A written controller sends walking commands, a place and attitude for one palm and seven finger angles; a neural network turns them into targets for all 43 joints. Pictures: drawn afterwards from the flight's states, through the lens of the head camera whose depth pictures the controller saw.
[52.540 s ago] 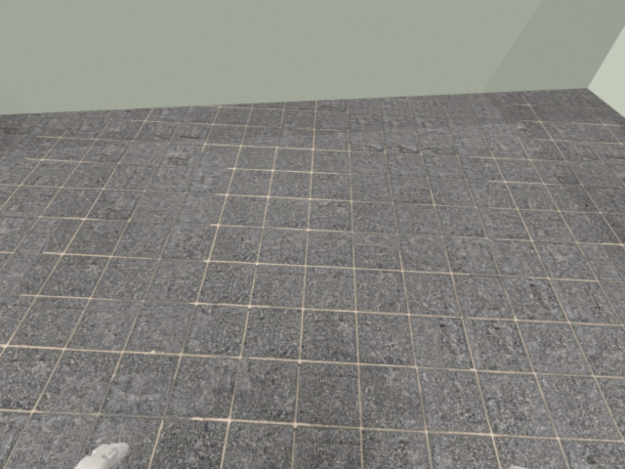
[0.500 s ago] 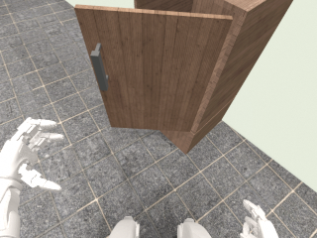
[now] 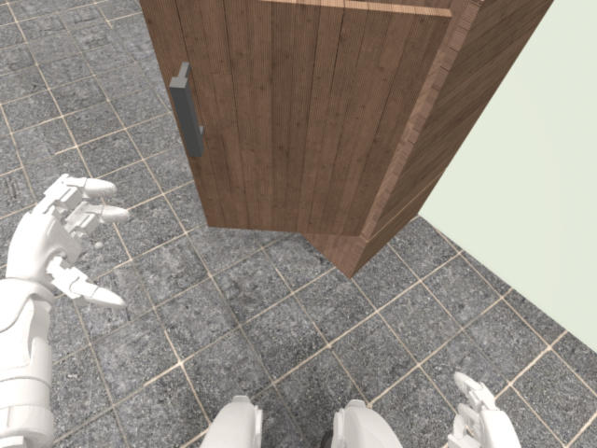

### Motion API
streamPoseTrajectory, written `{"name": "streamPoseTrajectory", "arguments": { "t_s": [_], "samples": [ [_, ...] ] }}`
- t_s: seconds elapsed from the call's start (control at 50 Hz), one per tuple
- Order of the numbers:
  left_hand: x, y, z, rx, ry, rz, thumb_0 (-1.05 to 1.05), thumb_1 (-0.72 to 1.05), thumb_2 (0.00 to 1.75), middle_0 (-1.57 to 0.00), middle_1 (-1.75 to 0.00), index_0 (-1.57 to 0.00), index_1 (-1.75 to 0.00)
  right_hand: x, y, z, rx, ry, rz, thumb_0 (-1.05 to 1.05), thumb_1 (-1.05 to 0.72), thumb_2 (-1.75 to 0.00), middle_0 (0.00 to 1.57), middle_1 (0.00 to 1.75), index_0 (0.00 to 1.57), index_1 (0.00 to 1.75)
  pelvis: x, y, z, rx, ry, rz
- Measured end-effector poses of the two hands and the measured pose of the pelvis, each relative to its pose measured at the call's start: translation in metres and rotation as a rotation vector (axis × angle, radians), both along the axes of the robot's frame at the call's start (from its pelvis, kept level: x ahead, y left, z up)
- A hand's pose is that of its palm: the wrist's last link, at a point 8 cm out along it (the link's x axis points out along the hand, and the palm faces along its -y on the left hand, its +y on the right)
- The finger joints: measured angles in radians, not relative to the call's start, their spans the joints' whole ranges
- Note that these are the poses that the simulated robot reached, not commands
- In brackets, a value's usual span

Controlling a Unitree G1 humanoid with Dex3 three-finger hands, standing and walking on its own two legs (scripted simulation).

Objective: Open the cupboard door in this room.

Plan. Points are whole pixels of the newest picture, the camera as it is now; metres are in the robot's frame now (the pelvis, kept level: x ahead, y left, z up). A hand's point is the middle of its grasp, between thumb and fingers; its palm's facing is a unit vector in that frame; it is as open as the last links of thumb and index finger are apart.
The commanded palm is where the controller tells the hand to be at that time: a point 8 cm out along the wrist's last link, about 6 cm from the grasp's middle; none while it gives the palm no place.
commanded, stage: move the hooked fingers beside the handle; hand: left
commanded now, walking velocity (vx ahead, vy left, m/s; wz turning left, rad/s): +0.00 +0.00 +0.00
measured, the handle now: (191, 111) +0.60 +0.21 +0.04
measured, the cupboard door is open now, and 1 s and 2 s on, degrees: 44 44 44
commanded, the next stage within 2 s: none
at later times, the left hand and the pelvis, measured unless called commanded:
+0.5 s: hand (110, 199) +0.41 +0.28 +0.04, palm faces -0.01 -1.00 -0.01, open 14.0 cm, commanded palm +0.40 +0.32 +0.05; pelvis +0.00 +0.01 +0.00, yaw -2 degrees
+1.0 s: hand (128, 155) +0.49 +0.27 +0.05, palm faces +0.00 -1.00 -0.03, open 14.0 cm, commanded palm +0.48 +0.31 +0.04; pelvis +0.00 +0.01 -0.02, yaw -2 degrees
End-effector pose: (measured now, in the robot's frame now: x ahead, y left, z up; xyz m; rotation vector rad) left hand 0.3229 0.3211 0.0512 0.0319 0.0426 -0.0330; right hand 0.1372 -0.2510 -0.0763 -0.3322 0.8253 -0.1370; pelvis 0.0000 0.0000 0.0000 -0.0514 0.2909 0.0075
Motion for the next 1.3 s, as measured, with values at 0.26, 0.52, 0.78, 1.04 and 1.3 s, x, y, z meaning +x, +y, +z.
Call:
{"name": "streamPoseTrajectory", "arguments": {
  "t_s": [0.26,0.52,0.78,1.04,1.3],
  "samples": [
    [0.032,0.016,-0.004,0.002,0.020,0.042,-0.01,-0.50,0.30,-0.30,-1.20,-0.30,-1.20,-0.040,-0.007,-0.007,-0.016,0.150,-0.071,0.01,-0.90,-0.89,0.20,0.30,0.21,0.30,0.006,0.006,0.000,-0.003,0.033,-0.016],
    [0.073,0.011,-0.007,-0.019,0.012,0.024,-0.01,-0.50,0.30,-0.31,-1.20,-0.30,-1.20,-0.060,-0.005,-0.011,-0.029,0.225,-0.115,0.01,-0.90,-0.89,0.20,0.30,0.21,0.30,0.004,0.012,-0.003,-0.010,0.059,-0.025],
    [0.108,0.005,-0.005,-0.020,0.010,0.005,-0.01,-0.50,0.30,-0.30,-1.20,-0.30,-1.20,-0.090,-0.004,-0.021,-0.034,0.347,-0.146,0.01,-0.90,-0.89,0.20,0.30,0.21,0.30,0.000,0.014,-0.009,-0.018,0.089,-0.024],
    [0.152,0.006,-0.002,-0.010,-0.007,0.024,-0.01,-0.50,0.30,-0.30,-1.20,-0.30,-1.20,-0.130,-0.009,-0.026,-0.054,0.480,-0.207,0.01,-0.90,-0.89,0.20,0.30,0.21,0.30,-0.003,0.012,-0.018,-0.026,0.137,-0.032],
    [0.195,0.003,-0.004,-0.014,-0.009,0.023,-0.01,-0.50,0.30,-0.30,-1.20,-0.30,-1.20,-0.156,-0.006,-0.027,-0.072,0.584,-0.247,0.01,-0.90,-0.89,0.20,0.30,0.21,0.30,-0.003,0.013,-0.027,-0.042,0.196,-0.035]
  ]
}}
